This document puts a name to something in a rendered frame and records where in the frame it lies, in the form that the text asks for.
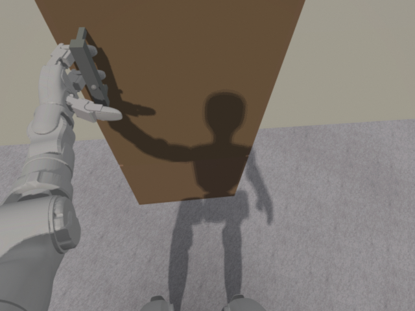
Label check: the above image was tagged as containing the handle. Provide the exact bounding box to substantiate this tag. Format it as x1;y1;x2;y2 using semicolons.
69;27;110;107

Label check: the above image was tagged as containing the robot right shin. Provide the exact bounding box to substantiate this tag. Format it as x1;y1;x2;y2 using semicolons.
230;294;244;302

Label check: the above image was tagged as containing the robot left upper arm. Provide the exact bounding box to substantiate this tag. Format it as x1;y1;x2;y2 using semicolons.
0;195;81;311

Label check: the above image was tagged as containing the robot right thigh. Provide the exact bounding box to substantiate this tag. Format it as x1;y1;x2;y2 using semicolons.
224;298;266;311

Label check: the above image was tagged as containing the cupboard door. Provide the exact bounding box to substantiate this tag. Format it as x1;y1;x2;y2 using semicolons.
43;0;299;166

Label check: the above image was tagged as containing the left robot hand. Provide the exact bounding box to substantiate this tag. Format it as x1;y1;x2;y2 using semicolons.
38;43;123;123

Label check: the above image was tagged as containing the left robot forearm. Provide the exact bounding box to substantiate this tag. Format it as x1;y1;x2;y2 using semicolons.
0;104;75;206

